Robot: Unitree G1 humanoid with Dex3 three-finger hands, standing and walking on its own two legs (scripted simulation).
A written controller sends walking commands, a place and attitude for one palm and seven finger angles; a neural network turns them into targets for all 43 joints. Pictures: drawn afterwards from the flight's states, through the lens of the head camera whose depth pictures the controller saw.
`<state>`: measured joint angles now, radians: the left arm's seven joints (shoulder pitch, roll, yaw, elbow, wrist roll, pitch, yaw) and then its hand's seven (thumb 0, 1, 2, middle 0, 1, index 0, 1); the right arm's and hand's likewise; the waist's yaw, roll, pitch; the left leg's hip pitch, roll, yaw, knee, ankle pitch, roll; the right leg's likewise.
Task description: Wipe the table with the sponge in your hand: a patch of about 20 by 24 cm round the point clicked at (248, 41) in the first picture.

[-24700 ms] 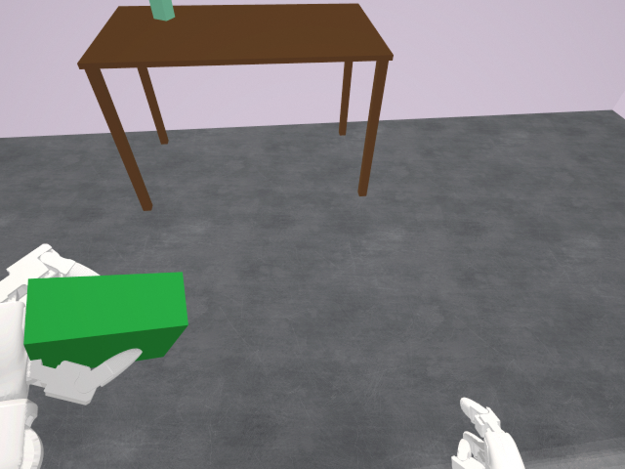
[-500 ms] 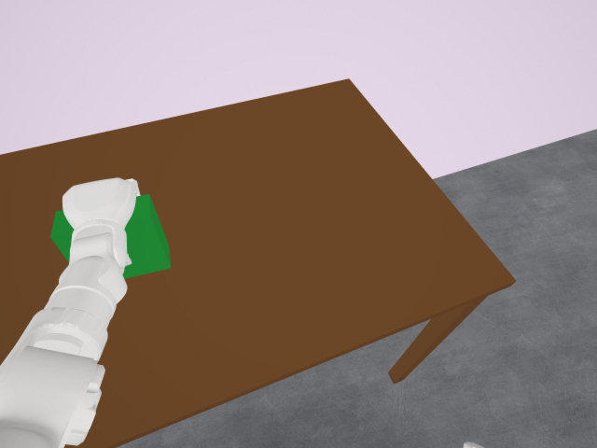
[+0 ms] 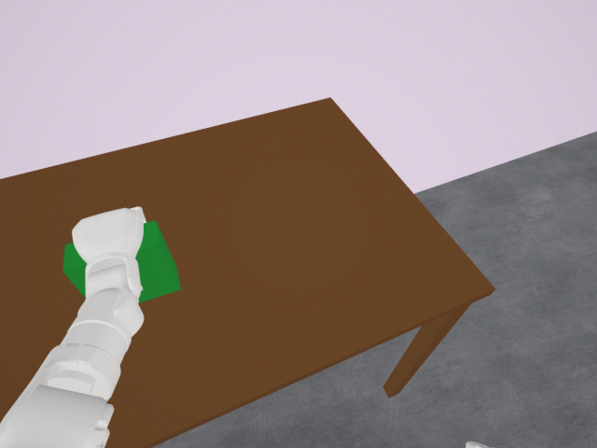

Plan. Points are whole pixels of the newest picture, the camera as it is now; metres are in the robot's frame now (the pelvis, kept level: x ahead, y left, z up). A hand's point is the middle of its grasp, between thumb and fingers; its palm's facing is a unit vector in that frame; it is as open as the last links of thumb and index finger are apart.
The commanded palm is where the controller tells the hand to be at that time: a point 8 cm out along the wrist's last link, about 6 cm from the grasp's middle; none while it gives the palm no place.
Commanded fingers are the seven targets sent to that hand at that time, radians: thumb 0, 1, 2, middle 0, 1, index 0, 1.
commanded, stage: wipe back along the middle lane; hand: left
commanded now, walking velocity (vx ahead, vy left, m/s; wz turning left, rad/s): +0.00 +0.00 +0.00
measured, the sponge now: (131, 276) +0.37 +0.29 -0.03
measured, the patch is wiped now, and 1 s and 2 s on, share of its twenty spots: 0.25 0.45 0.60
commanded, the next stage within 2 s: slide across to the third lane in 1.36 s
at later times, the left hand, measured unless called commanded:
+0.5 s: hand (130, 283) +0.33 +0.27 +0.02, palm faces -0.05 -0.01 -1.00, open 9.7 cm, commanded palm +0.29 +0.24 +0.04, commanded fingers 0.00 0.10 1.30 -1.20 -1.60 -1.20 -1.60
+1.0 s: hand (136, 309) +0.29 +0.24 +0.02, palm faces -0.03 -0.03 -1.00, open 9.7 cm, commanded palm +0.24 +0.22 +0.04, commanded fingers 0.00 0.10 1.30 -1.20 -1.60 -1.20 -1.60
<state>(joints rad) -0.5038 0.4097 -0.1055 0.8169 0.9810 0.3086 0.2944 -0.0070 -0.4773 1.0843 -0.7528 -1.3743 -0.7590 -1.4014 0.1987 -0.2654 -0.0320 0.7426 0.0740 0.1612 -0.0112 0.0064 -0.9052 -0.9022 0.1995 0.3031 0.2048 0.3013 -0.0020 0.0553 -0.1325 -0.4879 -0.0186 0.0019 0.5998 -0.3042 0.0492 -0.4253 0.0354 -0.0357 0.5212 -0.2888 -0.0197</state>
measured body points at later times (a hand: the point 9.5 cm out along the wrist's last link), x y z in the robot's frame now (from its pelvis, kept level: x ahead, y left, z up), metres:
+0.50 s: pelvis -0.01 +0.00 +0.00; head +0.00 -0.01 +0.45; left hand +0.33 +0.26 +0.07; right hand +0.16 -0.23 -0.11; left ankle -0.01 +0.08 -0.73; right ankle -0.03 -0.11 -0.73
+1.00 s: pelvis +0.00 +0.00 +0.00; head +0.00 -0.02 +0.45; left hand +0.29 +0.24 +0.07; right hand +0.21 -0.23 -0.09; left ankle -0.01 +0.08 -0.73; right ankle -0.03 -0.11 -0.73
